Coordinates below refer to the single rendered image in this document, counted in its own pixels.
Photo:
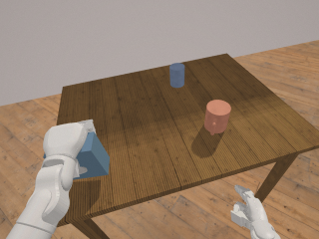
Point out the left robot forearm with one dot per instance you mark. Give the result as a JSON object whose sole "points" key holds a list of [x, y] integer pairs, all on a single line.
{"points": [[49, 202]]}

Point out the right robot forearm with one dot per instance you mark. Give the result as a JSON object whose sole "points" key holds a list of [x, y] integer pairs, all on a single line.
{"points": [[260, 229]]}

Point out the robot left hand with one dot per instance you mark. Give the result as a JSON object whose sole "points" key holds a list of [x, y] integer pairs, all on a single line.
{"points": [[68, 139]]}

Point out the sponge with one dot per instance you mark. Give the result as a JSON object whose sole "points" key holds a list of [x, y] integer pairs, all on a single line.
{"points": [[93, 156]]}

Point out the robot right hand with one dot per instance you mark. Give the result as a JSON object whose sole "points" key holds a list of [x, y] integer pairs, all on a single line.
{"points": [[244, 215]]}

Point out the table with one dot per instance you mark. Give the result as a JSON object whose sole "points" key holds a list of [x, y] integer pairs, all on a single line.
{"points": [[158, 145]]}

